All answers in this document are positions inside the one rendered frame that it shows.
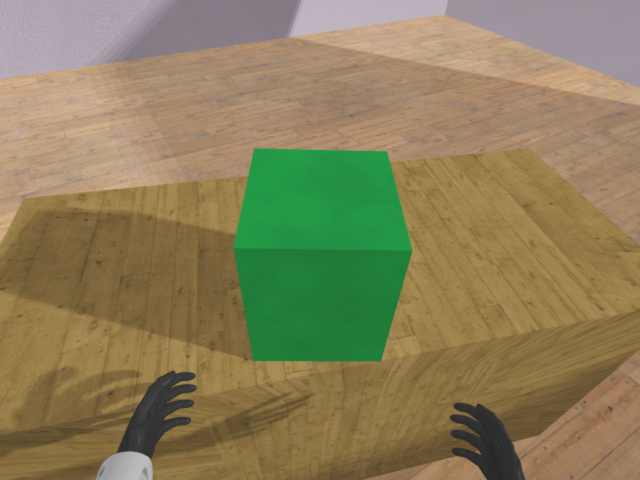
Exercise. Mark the robot left hand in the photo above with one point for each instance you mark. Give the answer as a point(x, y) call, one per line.
point(146, 426)

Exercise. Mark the robot right hand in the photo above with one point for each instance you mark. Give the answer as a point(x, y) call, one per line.
point(498, 459)

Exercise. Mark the carton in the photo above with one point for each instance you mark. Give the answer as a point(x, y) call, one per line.
point(321, 250)

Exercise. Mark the robot left forearm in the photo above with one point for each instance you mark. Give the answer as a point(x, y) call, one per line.
point(126, 466)

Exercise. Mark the pedestal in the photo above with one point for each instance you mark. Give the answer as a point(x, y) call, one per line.
point(520, 295)

